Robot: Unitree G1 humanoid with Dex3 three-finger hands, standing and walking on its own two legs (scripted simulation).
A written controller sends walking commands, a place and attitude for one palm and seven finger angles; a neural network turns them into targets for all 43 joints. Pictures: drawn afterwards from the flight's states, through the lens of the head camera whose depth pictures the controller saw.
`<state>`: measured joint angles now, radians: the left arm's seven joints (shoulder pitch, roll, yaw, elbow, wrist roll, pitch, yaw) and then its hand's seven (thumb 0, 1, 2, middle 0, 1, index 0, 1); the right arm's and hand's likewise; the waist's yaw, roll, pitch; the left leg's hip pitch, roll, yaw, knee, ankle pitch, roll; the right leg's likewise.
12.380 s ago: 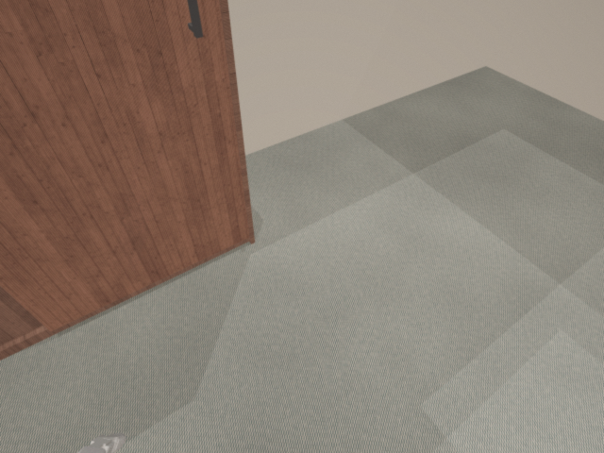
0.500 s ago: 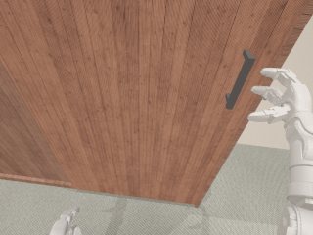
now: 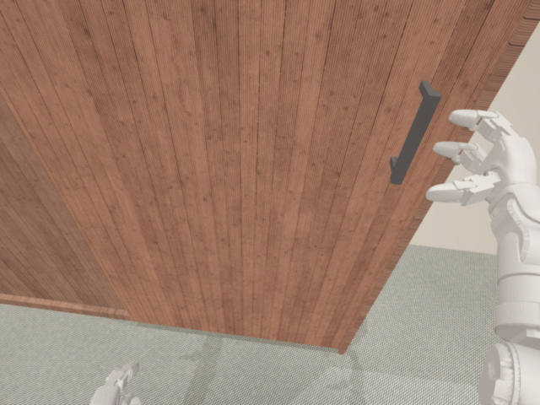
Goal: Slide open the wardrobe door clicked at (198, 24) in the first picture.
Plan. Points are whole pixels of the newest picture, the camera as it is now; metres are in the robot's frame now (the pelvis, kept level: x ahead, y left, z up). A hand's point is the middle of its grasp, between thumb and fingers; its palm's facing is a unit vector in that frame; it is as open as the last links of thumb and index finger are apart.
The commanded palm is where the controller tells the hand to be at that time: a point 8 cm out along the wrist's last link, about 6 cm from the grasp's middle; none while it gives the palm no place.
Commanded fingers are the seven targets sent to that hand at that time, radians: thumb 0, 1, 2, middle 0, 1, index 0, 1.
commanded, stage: feel for the door with the fingertips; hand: right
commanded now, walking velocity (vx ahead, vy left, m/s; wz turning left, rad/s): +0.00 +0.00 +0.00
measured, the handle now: (410, 135) +0.47 -0.16 +0.20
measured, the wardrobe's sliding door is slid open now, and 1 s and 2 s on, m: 0.00 0.00 0.00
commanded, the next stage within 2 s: slide the fingers in behind the handle in 0.76 s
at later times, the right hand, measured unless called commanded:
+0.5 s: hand (430, 157) +0.42 -0.18 +0.21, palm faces +0.06 +1.00 +0.01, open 14.0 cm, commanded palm +0.40 -0.23 +0.21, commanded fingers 0.00 0.50 -0.30 0.30 1.20 0.30 1.20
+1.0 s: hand (435, 151) +0.43 -0.19 +0.21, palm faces +0.06 +1.00 +0.01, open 13.6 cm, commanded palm +0.41 -0.23 +0.21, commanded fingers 0.00 0.50 -0.30 0.30 1.20 0.30 1.20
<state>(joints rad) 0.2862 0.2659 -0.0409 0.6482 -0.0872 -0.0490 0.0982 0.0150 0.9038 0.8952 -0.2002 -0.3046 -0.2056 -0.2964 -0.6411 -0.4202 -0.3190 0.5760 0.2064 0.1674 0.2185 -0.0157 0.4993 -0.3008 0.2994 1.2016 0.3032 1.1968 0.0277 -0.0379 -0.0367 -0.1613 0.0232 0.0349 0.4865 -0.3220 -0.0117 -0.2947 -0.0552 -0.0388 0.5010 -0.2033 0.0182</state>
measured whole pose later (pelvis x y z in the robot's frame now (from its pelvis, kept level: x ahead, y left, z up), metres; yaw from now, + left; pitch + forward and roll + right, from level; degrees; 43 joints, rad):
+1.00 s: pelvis -0.01 +0.00 +0.00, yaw -1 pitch +1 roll +1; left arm 0.30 0.27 -0.03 0.70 -0.08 -0.05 0.10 0.01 0.90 0.90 -0.20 -0.30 -0.20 -0.30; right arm -0.81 -0.37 -0.25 0.75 0.18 0.14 0.15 -0.02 0.50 -0.30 0.37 1.26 0.36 1.26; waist 0.02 -0.03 -0.04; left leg -0.20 0.02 0.06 0.50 -0.32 -0.01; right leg -0.35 -0.05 -0.01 0.52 -0.20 0.02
